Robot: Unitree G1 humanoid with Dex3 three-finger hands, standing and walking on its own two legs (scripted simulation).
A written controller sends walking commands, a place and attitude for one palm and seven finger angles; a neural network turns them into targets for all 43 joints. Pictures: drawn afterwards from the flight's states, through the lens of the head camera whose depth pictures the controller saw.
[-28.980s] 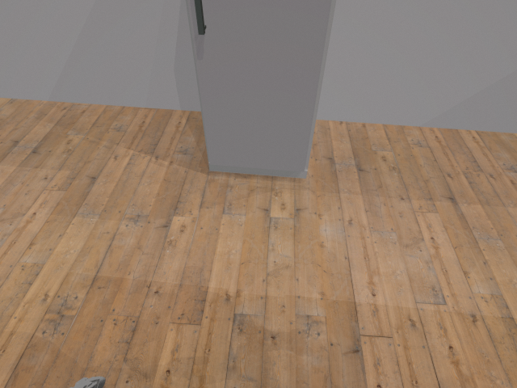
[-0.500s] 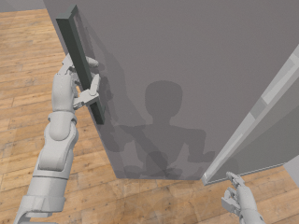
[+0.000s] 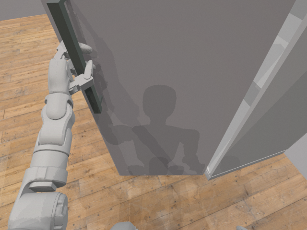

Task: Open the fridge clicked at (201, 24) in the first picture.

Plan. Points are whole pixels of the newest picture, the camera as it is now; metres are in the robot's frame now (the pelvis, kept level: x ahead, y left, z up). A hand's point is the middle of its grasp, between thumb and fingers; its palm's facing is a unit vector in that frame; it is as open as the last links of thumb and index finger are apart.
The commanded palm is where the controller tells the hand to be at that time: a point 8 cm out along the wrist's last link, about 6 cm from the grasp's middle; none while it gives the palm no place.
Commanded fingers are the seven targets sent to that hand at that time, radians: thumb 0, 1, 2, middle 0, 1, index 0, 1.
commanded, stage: stop walking and hold the door back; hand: left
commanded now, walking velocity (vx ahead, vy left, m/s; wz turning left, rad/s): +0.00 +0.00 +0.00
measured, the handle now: (84, 65) +0.46 +0.18 +0.19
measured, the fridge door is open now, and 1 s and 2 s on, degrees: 72 70 71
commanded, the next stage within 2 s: loosen the grip on the handle in 0.60 s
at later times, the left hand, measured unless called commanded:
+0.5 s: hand (87, 76) +0.42 +0.17 +0.19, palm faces +0.09 -0.99 -0.13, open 5.9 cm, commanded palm +0.40 +0.23 +0.17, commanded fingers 0.00 0.90 0.90 -0.45 -1.40 -0.45 -1.40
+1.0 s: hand (85, 72) +0.43 +0.17 +0.19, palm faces +0.14 -0.99 -0.10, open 11.4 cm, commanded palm +0.40 +0.22 +0.19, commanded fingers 0.00 -0.55 0.20 -0.37 -1.30 -0.37 -1.30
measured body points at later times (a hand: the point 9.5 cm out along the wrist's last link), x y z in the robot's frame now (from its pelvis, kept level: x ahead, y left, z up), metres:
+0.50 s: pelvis +0.04 +0.03 +0.00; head +0.07 +0.02 +0.45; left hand +0.41 +0.22 +0.19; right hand +0.19 -0.20 -0.10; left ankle +0.05 +0.14 -0.74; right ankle +0.03 -0.10 -0.74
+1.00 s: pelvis +0.02 +0.01 +0.00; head +0.02 +0.00 +0.45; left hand +0.41 +0.22 +0.20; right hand +0.14 -0.26 -0.09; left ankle +0.05 +0.14 -0.74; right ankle +0.03 -0.10 -0.74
